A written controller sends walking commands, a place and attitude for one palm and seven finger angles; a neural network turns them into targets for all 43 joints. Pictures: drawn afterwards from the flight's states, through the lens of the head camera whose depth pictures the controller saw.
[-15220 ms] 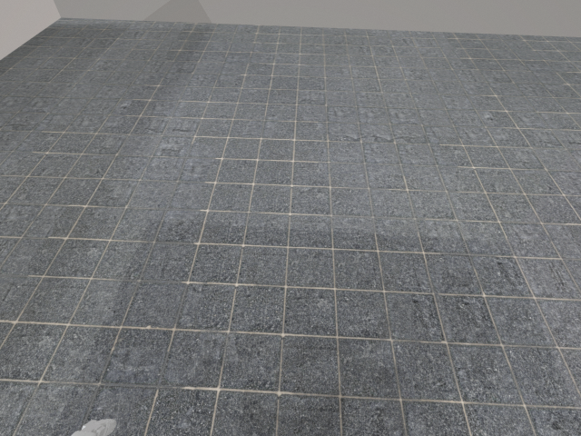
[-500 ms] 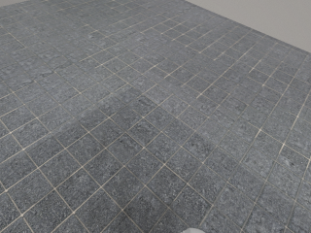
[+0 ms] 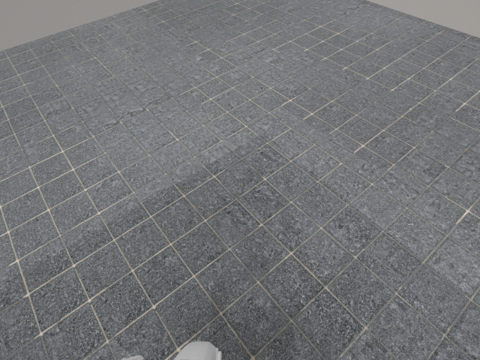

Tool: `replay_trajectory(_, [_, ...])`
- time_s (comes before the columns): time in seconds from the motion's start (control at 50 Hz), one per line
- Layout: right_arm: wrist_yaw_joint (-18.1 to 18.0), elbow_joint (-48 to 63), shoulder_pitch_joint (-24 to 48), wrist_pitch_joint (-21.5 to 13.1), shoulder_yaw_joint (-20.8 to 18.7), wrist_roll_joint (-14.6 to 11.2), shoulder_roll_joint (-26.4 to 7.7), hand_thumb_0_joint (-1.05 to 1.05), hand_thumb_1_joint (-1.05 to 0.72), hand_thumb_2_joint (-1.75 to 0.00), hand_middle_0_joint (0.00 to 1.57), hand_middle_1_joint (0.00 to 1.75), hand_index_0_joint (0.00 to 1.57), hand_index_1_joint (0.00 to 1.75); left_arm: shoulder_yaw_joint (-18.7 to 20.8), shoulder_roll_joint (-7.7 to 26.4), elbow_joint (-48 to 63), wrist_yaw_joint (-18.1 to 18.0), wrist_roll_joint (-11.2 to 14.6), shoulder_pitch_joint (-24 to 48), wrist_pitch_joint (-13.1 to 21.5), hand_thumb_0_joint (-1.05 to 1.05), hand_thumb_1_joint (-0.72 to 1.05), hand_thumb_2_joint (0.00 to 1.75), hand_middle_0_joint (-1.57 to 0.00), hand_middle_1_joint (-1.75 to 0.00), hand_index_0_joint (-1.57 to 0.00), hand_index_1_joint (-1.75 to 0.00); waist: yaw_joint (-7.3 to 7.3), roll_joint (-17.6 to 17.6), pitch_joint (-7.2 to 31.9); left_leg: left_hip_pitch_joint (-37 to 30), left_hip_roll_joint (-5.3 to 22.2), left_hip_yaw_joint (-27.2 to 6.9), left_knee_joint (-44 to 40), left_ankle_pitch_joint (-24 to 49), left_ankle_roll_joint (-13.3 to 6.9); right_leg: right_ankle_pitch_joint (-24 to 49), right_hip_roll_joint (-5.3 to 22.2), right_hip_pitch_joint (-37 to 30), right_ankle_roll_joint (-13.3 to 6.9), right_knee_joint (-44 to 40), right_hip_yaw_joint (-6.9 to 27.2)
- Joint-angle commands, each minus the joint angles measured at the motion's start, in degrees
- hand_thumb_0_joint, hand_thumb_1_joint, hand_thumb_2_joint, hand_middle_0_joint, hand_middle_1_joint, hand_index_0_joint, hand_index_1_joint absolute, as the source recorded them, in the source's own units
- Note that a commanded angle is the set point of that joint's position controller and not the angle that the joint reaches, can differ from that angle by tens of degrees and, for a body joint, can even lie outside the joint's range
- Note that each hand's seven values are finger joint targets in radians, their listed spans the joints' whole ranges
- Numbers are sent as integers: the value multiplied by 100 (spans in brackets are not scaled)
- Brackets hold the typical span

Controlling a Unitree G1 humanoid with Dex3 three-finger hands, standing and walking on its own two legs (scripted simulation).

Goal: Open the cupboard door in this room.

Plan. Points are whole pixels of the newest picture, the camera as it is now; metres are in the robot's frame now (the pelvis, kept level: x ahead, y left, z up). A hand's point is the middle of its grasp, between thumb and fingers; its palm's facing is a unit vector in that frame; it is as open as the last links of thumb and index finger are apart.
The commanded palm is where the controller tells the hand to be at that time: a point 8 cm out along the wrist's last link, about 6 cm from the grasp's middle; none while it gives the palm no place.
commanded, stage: turn or walk to find it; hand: left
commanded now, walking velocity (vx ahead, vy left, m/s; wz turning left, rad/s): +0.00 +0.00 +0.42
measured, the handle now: out of the picture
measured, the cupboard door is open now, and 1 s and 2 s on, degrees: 0 0 0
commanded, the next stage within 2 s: stand and wait in 1.84 s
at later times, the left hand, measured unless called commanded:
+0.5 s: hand out of the picture +0.01 +0.28 -0.17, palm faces +0.24 -0.94 -0.25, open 7.4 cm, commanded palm none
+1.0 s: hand out of the picture -0.05 +0.20 -0.15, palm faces +0.43 -0.86 -0.26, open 7.4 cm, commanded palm none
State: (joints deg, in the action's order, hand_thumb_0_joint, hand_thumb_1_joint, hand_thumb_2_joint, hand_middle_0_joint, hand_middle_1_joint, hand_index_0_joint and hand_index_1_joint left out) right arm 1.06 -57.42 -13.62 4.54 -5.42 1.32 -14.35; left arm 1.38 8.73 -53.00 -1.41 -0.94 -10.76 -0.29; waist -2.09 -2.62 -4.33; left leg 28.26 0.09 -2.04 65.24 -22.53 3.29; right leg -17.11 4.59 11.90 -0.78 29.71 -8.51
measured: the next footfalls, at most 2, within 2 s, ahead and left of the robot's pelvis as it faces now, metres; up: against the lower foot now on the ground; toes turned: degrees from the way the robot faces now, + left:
left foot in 0.22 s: +0.01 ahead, +0.15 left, +0.00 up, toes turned +10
right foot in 0.72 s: +0.05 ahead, -0.08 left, +0.00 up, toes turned +14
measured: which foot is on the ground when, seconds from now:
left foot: up 0.00-0.20, down 0.22-0.72, up 0.74-1.00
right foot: down 0.00-0.22, up 0.24-0.70, down 0.72-1.00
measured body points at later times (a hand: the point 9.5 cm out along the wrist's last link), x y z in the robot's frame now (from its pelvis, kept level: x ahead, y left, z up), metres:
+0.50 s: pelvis -0.02 +0.05 +0.00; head +0.01 +0.08 +0.45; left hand +0.00 +0.33 -0.15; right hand +0.12 -0.17 -0.13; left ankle -0.02 +0.15 -0.74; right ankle +0.00 -0.10 -0.67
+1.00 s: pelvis -0.03 +0.00 +0.00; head +0.01 -0.01 +0.45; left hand -0.07 +0.24 -0.13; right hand +0.11 -0.22 -0.16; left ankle -0.12 +0.14 -0.67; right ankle +0.01 -0.09 -0.74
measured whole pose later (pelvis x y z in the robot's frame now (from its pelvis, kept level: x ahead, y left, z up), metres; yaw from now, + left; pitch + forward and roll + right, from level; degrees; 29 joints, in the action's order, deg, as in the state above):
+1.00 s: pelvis -0.03 +0.00 +0.00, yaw +26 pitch -1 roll +2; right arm 1.1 -57.8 -13.2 4.8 -5.1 1.2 -14.3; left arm 1.7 9.3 -53.9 -1.2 -1.3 -12.9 -0.3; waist -0.9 -1.5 -4.7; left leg 24.9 1.6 -1.1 58.9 -24.5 3.9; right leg -16.2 6.3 12.5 -0.9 29.8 -10.4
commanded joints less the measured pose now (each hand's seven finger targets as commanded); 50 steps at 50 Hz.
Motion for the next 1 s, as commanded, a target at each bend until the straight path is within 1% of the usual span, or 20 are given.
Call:
replay_trajectory(0.0, [-32,469,386,-159,36,-29,-227,0,-90,-90,20,30,20,30,357,1274,243,-48,-56,-349,103,0,90,90,-20,-30,-20,-30,333,1234,323,197,183,207,-614,-252,95,2508,1469,-634,-670,-951,789])
replay_trajectory(0.1, [-47,551,659,-267,137,-91,-154,0,-90,-90,20,30,20,30,439,1538,85,-27,-88,-605,42,0,90,90,-20,-30,-20,-30,504,1469,583,-455,93,615,-2228,-395,-2,3330,1550,-937,-686,-440,607])
replay_trajectory(0.16, [-48,456,196,-346,117,-80,-310,0,-90,-90,20,30,20,30,443,1507,50,-13,-25,-392,-14,0,90,90,-20,-30,-20,-30,193,1247,796,-1632,119,691,-3937,941,-115,2729,1365,-451,-206,313,193])
replay_trajectory(0.18, [-48,446,-28,-415,35,-52,-702,0,-90,-90,20,30,20,30,422,1321,140,3,25,-454,-55,0,90,90,-20,-30,-20,-30,56,249,997,-2592,707,-20,-4379,2109,-351,1652,1034,434,129,1143,-90])
replay_trajectory(0.2, [-67,442,-279,-433,-100,-19,-1257,0,-90,-90,20,30,20,30,311,936,332,42,48,-437,-79,0,90,90,-20,-30,-20,-30,-49,-1400,995,-3274,2123,-1746,-4385,4302,-1067,-1505,326,1909,528,2209,-233])
replay_trajectory(0.22, [-125,292,-576,-400,-128,-38,-1362,0,-90,-90,20,30,20,30,243,941,407,-23,-7,17,-160,0,90,90,-20,-30,-20,-30,-288,-1366,1054,-2823,2325,-1830,-4487,4354,-1402,-2158,242,1804,498,2916,361])
replay_trajectory(0.24, [-186,299,-396,-393,-109,-22,-1262,0,-90,-90,20,30,20,30,268,936,390,-29,21,236,-190,0,90,90,-20,-30,-20,-30,-218,-1341,809,-2548,2159,-1734,-4518,4004,-1472,-1917,260,1972,477,3273,598])
replay_trajectory(0.28, [-225,445,155,-403,5,-3,-933,0,-90,-90,20,30,20,30,304,985,234,52,19,232,-156,0,90,90,-20,-30,-20,-30,24,-717,450,-2181,1699,-1280,-4518,3656,-1355,-1147,276,1983,488,3480,731])
replay_trajectory(0.34, [-219,516,291,-453,51,-32,-839,0,-90,-90,20,30,20,30,294,986,95,80,17,-26,-154,0,90,90,-20,-30,-20,-30,149,-492,579,-2289,1360,-865,-4535,3785,-1206,-699,173,1803,553,3349,698])
replay_trajectory(0.46, [-194,529,72,-427,-4,-26,-850,0,-90,-90,20,30,20,30,264,964,243,47,14,175,-161,0,90,90,-20,-30,-20,-30,63,-475,596,-2426,1385,-1248,-4596,3420,-1334,-716,82,1815,613,2740,768])
replay_trajectory(0.54, [-174,574,105,-368,-39,13,-850,0,-90,-90,20,30,20,30,252,867,373,32,33,335,-156,0,90,90,-20,-30,-20,-30,27,-531,417,-1825,1297,-1573,-4627,2833,-1327,-842,-79,1263,540,1957,722])
replay_trajectory(0.64, [-150,655,327,-317,-81,-6,-815,0,-90,-90,20,30,20,30,273,882,269,12,59,-328,-58,0,90,90,-20,-30,-20,-30,332,-520,661,-1153,930,-1681,-4161,2346,-1071,107,-287,-112,423,14,552])
replay_trajectory(0.66, [-131,658,294,-322,-72,-51,-676,0,-90,-90,20,30,20,30,298,1047,234,-7,39,-498,-1,0,90,90,-20,-30,-20,-30,412,-161,710,-718,677,-1537,-3781,1912,-833,546,-82,-748,383,-759,725])
replay_trajectory(0.68, [-103,725,135,-337,-17,-99,-322,0,-90,-90,20,30,20,30,382,1452,244,-52,-40,-610,71,0,90,90,-20,-30,-20,-30,428,1054,860,187,73,-865,-2800,713,-452,441,1089,-1485,33,-1301,1872])
replay_trajectory(0.7, [-103,877,234,-334,-8,-72,-221,0,-90,-90,20,30,20,30,429,1771,341,-56,-64,-578,67,0,90,90,-20,-30,-20,-30,477,1854,610,602,-470,-174,-1567,-993,-192,965,2231,-1041,-615,-1483,2807])
replay_trajectory(0.72, [-117,813,247,-239,-75,-5,-447,0,-90,-90,20,30,20,30,459,1657,425,-73,-4,-429,85,0,90,90,-20,-30,-20,-30,454,1789,591,442,-199,-475,-653,-1047,-218,737,2266,-355,-835,-1596,2752])
replay_trajectory(0.74, [-95,719,265,-182,-105,-12,-450,0,-90,-90,20,30,20,30,429,1517,469,-74,-2,-104,63,0,90,90,-20,-30,-20,-30,293,1420,254,406,-119,-457,-12,-751,-222,372,2016,111,-828,-1644,2485])
replay_trajectory(0.76, [-63,622,152,-156,-108,-7,-431,0,-90,-90,20,30,20,30,386,1311,523,-83,8,167,44,0,90,90,-20,-30,-20,-30,140,1035,121,391,8,-395,281,-423,-207,417,1770,277,-734,-1552,2035])
replay_trajectory(0.8, [-17,457,-85,-146,-54,3,-305,0,-90,-90,20,30,20,30,305,1092,547,-56,-9,284,95,0,90,90,-20,-30,-20,-30,26,1032,189,326,63,-158,457,62,-83,1206,1319,94,-553,-1260,1164])
replay_trajectory(0.98, [-34,528,613,-206,97,-64,-176,0,-90,-90,20,30,20,30,401,1410,114,-36,-81,-649,77,0,90,90,-20,-30,-20,-30,508,1399,465,-139,157,392,-1431,-464,64,2761,1550,-796,-730,-810,747])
